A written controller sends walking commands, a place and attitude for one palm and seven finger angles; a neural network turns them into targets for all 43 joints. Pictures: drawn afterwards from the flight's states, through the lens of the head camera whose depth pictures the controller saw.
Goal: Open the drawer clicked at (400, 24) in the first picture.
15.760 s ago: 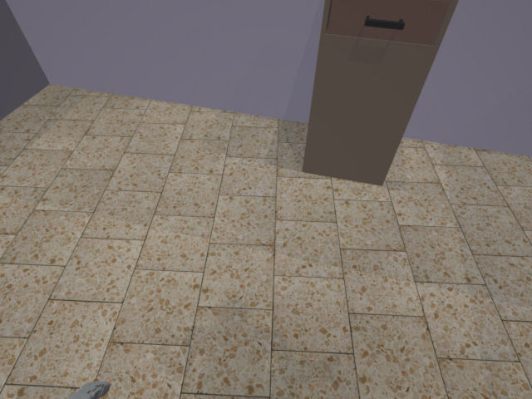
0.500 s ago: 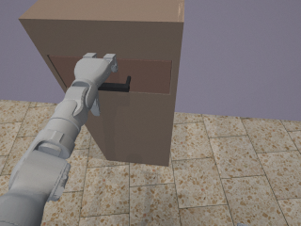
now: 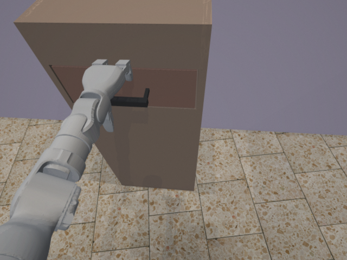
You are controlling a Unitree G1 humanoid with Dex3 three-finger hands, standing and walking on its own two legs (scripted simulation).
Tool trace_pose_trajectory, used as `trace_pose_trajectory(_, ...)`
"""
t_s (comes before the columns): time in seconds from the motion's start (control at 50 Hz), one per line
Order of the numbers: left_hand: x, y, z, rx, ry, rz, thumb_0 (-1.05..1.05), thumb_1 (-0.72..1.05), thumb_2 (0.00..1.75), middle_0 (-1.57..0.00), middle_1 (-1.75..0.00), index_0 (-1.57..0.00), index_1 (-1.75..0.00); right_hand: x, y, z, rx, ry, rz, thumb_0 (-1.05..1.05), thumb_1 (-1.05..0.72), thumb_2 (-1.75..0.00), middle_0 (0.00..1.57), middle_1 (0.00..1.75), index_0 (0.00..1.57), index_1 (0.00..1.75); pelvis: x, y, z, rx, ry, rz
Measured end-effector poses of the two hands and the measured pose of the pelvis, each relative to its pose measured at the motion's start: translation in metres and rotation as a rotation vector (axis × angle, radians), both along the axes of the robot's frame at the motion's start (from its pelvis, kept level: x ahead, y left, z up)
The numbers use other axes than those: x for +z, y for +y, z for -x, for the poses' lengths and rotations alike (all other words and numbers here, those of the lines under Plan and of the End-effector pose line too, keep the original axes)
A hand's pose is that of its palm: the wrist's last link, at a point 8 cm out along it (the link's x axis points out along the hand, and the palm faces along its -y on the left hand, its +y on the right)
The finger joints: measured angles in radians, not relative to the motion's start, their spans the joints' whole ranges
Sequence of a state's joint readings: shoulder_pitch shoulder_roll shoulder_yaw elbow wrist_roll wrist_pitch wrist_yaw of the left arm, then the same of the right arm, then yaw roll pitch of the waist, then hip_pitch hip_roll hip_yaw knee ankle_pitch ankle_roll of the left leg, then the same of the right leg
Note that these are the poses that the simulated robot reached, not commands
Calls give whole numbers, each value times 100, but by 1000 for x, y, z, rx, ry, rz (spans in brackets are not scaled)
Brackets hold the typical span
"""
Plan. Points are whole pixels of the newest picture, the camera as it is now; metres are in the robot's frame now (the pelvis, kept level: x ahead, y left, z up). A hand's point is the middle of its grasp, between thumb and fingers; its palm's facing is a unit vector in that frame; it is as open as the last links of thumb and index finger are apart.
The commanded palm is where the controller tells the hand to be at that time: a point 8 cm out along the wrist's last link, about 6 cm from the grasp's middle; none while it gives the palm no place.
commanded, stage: move the hooked fingers above the handle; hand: left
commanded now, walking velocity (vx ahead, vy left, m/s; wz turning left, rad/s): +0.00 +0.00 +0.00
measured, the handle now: (125, 96) +0.53 +0.14 +0.05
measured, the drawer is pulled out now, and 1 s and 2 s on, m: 0.00 0.00 0.00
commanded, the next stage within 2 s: lower the fingers behind the handle in 0.14 s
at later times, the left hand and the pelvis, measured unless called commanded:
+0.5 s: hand (112, 105) +0.46 +0.15 +0.09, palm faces -0.05 -0.01 -1.00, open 13.8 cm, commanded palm +0.45 +0.16 +0.15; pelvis +0.00 +0.00 +0.00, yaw +1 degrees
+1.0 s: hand (121, 109) +0.48 +0.14 +0.05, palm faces -0.05 -0.03 -1.00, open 13.8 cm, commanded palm +0.46 +0.16 +0.11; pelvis +0.00 +0.00 -0.01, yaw +0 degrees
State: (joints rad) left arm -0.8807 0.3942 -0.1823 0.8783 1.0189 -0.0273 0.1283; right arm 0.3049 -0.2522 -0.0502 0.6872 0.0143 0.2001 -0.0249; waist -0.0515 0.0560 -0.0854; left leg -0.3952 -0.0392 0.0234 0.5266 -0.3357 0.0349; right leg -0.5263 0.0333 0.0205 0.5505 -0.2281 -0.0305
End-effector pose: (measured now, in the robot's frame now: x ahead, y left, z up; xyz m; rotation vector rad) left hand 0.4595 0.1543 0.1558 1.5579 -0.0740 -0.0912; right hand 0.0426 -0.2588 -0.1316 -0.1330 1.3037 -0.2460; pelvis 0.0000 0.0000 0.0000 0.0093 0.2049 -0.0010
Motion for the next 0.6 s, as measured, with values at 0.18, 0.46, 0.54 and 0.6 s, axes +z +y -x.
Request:
trace_pose_trajectory(0.18,3,-7,9,-37,6,17,0,-49,30,-32,-120,-32,-120,2,7,-23,25,-53,-13,1,-91,-90,20,30,20,30,1,3,-2,3,-18,2)
trace_pose_trajectory(0.46,-8,3,17,-15,33,-8,0,-49,30,-32,-120,-32,-120,8,7,-48,67,-121,0,1,-91,-90,20,30,20,30,0,1,2,15,-18,0)
trace_pose_trajectory(0.54,-15,-4,20,-51,30,9,0,-49,30,-32,-120,-32,-120,6,5,-43,66,-104,5,1,-91,-90,20,30,20,30,-1,1,3,17,-15,1)
trace_pose_trajectory(0.6,-21,-6,17,-50,21,9,0,-49,30,-32,-120,-32,-120,4,3,-36,57,-89,9,1,-91,-90,20,30,20,30,-2,0,4,15,-6,0)
